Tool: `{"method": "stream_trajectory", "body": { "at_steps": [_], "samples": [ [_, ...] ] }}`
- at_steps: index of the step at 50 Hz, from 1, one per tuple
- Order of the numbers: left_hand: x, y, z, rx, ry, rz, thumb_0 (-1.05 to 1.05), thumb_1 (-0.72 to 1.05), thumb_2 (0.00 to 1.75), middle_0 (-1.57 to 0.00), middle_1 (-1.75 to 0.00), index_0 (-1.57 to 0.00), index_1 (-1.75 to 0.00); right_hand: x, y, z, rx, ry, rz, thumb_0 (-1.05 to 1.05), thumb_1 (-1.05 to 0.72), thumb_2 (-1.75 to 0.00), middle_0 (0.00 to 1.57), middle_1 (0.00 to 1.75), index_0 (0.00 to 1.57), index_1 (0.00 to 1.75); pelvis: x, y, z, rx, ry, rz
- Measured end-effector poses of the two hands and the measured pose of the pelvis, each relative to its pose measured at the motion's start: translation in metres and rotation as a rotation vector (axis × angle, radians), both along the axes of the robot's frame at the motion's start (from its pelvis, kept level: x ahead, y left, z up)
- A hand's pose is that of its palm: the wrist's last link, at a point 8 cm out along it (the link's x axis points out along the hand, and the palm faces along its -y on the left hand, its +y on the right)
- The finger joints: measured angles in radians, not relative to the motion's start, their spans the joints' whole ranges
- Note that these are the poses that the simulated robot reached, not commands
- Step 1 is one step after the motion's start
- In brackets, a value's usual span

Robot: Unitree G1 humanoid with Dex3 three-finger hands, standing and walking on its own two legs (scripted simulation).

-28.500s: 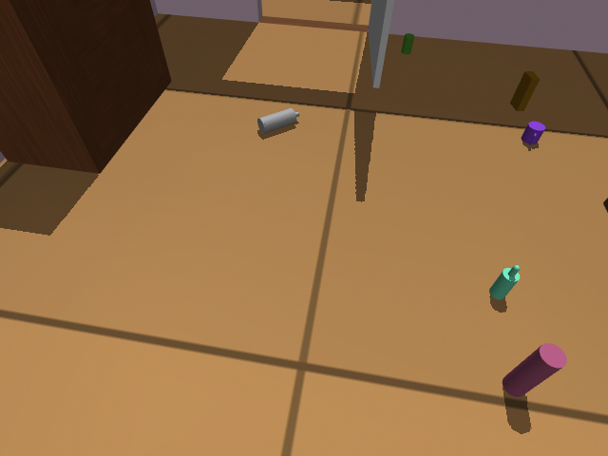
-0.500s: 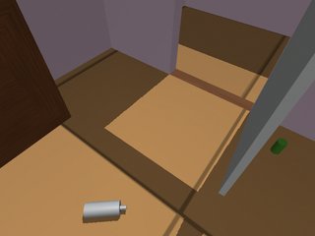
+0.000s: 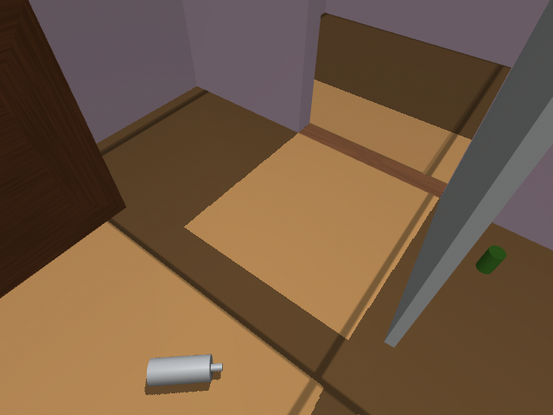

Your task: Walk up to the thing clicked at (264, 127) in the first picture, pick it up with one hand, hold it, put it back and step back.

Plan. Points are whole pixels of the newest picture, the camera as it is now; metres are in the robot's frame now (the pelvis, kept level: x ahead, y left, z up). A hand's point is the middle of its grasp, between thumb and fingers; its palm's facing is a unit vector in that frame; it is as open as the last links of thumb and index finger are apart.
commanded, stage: stand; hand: left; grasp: from above
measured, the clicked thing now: (186, 369) +0.40 +0.29 -0.74
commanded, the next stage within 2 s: rise first in 0.48 s
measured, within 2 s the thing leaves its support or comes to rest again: neither
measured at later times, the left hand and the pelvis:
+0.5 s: hand out of the picture +0.07 +0.25 -0.16, palm faces -0.02 -0.94 -0.34, open 7.4 cm; pelvis +0.00 +0.00 +0.00, yaw +0 degrees
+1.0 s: hand out of the picture +0.15 +0.26 -0.19, palm faces -0.07 -0.92 -0.40, open 12.3 cm; pelvis -0.01 +0.00 -0.04, yaw -1 degrees
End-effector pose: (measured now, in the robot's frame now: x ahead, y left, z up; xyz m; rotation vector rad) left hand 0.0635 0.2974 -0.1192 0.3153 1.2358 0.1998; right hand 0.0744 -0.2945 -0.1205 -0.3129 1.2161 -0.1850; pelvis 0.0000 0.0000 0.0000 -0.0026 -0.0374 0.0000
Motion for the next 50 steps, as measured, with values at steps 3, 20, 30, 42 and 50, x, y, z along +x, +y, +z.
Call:
{"method": "stream_trajectory", "body": {
  "at_steps": [3, 20, 30, 42, 50],
  "samples": [
    [0.001, 0.0, 0.0, -0.001, 0.0, -0.001, 0.01, 0.9, 0.9, -0.2, -0.3, -0.2, -0.3, -0.001, 0.0, 0.0, -0.001, 0.001, -0.002, 0.01, -0.91, -0.89, 0.2, 0.3, 0.21, 0.3, 0.0, 0.0, 0.0, 0.0, 0.0, -0.001],
    [0.002, 0.001, 0.0, 0.0, 0.006, -0.002, 0.01, 0.9, 0.9, -0.2, -0.3, -0.2, -0.3, -0.005, -0.001, -0.001, -0.003, 0.018, -0.005, 0.01, -0.91, -0.89, 0.2, 0.3, 0.21, 0.3, 0.003, 0.001, 0.0, 0.001, 0.004, -0.001],
    [0.004, 0.001, 0.0, 0.002, 0.003, -0.003, 0.01, 0.9, 0.9, -0.2, -0.3, -0.2, -0.31, 0.0, 0.0, -0.001, -0.002, 0.01, -0.002, 0.01, -0.91, -0.89, 0.2, 0.3, 0.21, 0.3, 0.004, 0.001, 0.0, 0.001, 0.004, -0.001],
    [0.086, 0.001, -0.013, 0.009, -0.155, -0.045, 0.01, 0.42, 0.97, -0.08, -0.77, -0.1, -0.76, 0.009, 0.033, -0.01, 0.053, -0.176, -0.022, 0.01, -0.93, -0.9, 0.2, 0.3, 0.2, 0.3, -0.009, -0.001, -0.023, -0.005, 0.152, -0.005],
    [0.081, 0.006, -0.032, 0.053, -0.079, -0.088, 0.0, -0.13, 0.98, -0.05, -1.01, -0.07, -1.0, 0.018, 0.041, -0.021, 0.066, -0.245, -0.024, 0.01, -0.9, -0.89, 0.2, 0.3, 0.21, 0.3, -0.006, 0.004, -0.042, -0.012, 0.216, -0.014]
  ]
}}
